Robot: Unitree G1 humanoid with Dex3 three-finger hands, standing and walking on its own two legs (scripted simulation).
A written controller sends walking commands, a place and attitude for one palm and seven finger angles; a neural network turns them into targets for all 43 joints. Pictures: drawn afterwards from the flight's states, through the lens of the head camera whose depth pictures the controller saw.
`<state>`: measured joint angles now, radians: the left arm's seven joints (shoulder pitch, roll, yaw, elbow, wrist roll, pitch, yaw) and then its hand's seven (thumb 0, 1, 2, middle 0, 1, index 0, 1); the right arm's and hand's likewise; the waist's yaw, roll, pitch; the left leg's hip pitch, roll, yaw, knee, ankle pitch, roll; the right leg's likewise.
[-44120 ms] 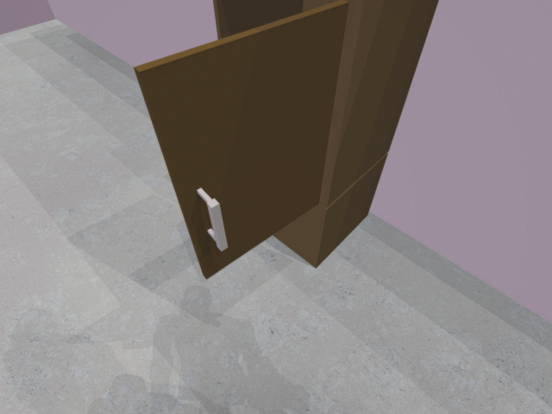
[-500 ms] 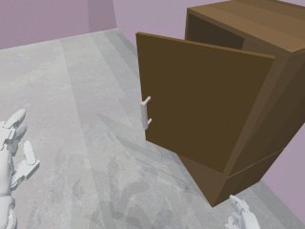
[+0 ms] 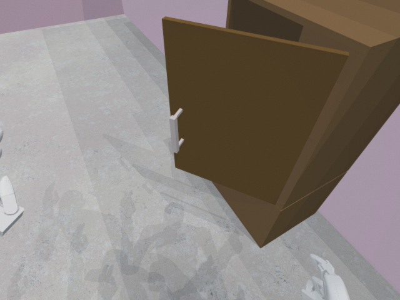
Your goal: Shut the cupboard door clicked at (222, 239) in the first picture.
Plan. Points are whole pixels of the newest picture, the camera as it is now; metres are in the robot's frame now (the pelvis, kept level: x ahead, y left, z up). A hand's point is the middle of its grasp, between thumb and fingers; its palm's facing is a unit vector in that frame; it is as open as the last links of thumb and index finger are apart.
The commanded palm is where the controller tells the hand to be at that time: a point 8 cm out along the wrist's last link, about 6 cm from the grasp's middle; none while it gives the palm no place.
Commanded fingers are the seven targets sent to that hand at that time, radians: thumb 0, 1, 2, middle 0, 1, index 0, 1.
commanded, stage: step back with the hand held close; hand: left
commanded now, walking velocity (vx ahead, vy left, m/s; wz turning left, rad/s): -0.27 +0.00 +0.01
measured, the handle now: (177, 131) +0.64 +0.11 -0.08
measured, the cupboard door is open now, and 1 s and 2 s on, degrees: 36 36 36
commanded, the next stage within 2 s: stop stepping back and stand still in 1.40 s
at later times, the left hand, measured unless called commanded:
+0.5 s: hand out of the picture +0.14 +0.27 +0.18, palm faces +0.51 -0.73 -0.45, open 7.4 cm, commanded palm +0.07 +0.30 +0.19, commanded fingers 0.00 0.90 0.90 -0.20 -0.30 -0.20 -0.30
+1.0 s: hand out of the picture +0.10 +0.25 +0.17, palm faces +0.44 -0.80 -0.42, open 7.4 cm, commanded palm +0.02 +0.29 +0.19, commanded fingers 0.00 0.90 0.90 -0.20 -0.30 -0.20 -0.30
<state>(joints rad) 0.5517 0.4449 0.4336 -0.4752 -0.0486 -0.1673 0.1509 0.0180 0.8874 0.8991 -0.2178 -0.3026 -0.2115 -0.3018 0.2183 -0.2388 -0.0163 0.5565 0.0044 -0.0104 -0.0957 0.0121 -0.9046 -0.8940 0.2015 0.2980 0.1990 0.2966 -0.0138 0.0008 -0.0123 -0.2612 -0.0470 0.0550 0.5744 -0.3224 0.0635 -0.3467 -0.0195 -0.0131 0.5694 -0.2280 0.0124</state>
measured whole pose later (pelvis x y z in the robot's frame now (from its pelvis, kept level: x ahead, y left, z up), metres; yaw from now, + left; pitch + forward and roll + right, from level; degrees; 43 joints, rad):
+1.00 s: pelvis -0.11 -0.01 -0.01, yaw +1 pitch +2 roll -2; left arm 0.47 0.41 0.42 -0.51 -0.03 -0.27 0.14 0.02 0.89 0.90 -0.21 -0.30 -0.21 -0.30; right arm 0.15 -0.19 0.01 0.62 0.00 -0.09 -0.05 0.01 -0.90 -0.89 0.20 0.30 0.20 0.30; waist -0.01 -0.01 0.00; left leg -0.51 0.02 0.03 0.62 -0.17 0.03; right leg -0.36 0.08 0.08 0.61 -0.28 0.01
